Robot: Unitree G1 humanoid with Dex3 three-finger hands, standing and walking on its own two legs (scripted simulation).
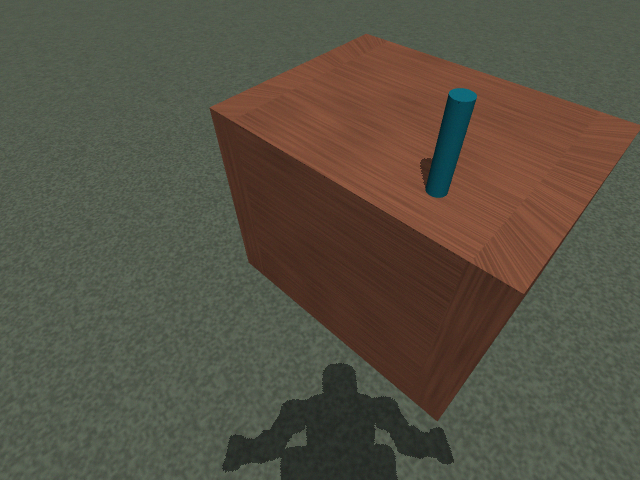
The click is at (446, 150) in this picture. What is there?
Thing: slim round
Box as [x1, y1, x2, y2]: [425, 88, 476, 197]
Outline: 468,89 456,88 452,89 448,94 425,188 428,194 435,197 441,197 447,193 476,98 475,93
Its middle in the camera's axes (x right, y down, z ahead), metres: +0.25 -0.17 +0.75
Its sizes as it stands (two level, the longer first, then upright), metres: 0.047 0.047 0.218
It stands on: a support 0.70 m high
